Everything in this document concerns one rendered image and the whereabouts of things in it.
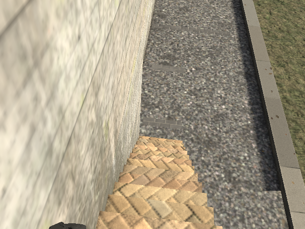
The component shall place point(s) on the stairs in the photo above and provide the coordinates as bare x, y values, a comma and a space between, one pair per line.
158, 189

